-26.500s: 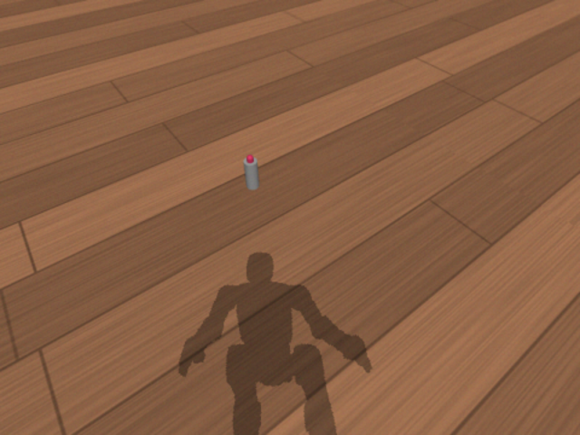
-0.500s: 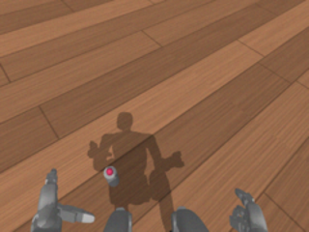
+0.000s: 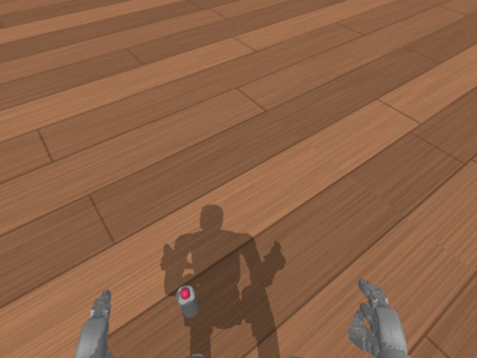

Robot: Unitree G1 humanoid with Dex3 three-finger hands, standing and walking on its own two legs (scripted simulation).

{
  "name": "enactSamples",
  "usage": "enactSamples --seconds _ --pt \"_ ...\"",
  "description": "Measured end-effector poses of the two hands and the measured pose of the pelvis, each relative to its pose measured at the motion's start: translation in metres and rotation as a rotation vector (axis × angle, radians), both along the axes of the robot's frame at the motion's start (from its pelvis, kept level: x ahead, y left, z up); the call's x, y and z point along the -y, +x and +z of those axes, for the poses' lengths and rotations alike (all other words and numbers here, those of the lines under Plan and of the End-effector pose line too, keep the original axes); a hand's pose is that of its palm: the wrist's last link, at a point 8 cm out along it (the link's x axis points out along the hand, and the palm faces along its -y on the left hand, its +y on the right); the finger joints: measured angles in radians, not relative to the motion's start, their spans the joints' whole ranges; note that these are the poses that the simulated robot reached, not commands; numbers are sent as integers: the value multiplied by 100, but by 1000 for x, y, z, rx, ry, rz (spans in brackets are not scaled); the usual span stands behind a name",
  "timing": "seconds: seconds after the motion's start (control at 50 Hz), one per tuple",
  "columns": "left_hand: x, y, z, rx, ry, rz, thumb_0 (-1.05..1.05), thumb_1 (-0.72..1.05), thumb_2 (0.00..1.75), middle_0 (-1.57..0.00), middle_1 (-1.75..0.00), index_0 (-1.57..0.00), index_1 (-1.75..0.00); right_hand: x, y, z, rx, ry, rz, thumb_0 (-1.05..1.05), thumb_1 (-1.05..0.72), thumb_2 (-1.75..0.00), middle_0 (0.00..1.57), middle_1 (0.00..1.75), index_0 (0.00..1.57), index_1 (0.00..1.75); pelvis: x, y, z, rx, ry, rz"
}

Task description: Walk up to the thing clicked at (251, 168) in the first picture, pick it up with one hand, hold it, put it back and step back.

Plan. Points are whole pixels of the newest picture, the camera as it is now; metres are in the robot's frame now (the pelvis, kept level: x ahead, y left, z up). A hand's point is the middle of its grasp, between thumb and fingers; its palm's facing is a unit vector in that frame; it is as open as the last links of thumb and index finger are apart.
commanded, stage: home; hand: left
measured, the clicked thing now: (187, 300) +0.42 +0.19 -0.62
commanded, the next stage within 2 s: stand in 1.46 s
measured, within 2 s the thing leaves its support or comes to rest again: neither
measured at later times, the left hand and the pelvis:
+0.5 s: hand (139, 344) +0.17 +0.17 -0.05, palm faces +0.09 -0.95 -0.28, open 17.6 cm; pelvis +0.00 -0.01 +0.00, yaw +0 degrees
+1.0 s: hand (137, 346) +0.17 +0.18 -0.05, palm faces +0.09 -0.96 -0.28, open 17.6 cm; pelvis +0.00 +0.00 +0.00, yaw +0 degrees
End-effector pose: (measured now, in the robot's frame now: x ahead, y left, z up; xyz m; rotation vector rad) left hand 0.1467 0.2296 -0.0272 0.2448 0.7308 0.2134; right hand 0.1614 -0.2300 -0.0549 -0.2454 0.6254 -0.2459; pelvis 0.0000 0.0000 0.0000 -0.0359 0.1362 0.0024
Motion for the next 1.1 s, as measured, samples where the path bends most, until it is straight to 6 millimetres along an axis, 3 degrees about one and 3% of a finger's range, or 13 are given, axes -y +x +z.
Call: enactSamples --seconds 0.46,1.1 --pt "10 2 1 -5 -10 -19 -1 -57 3 -5 -4 -5 -4 12 -21 -7 -49 7 -31 2 -90 -90 21 30 20 30 6 -1 3 13 5 -2" --pt "8 0 2 7 -15 -18 -1 -57 3 -5 -4 -5 -4 6 -16 -6 -28 7 -12 2 -90 -90 21 30 20 30 4 -3 3 14 5 -3"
